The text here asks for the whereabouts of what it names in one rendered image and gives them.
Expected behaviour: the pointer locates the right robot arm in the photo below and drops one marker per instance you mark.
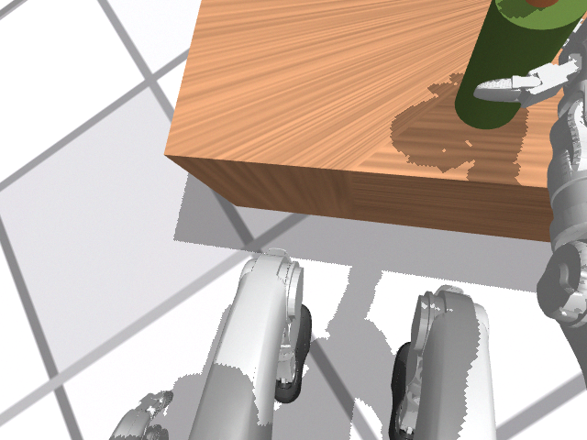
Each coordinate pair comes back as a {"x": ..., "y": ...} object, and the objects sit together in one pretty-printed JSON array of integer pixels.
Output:
[{"x": 562, "y": 289}]

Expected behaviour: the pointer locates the bottle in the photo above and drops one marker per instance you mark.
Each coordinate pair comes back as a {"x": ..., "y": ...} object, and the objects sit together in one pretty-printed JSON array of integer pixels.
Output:
[{"x": 517, "y": 36}]

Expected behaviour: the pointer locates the left robot hand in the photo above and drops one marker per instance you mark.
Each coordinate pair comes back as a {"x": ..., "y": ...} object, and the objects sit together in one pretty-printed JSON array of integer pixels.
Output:
[{"x": 135, "y": 423}]

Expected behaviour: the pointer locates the right robot foot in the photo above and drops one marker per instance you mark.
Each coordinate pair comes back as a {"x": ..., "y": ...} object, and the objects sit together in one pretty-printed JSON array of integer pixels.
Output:
[{"x": 398, "y": 391}]

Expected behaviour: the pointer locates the right robot hand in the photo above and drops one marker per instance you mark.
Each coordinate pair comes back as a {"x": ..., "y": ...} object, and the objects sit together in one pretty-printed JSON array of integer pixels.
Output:
[{"x": 545, "y": 81}]

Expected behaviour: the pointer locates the left robot foot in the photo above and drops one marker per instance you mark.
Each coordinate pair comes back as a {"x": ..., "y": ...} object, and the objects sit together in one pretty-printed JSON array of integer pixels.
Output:
[{"x": 286, "y": 393}]

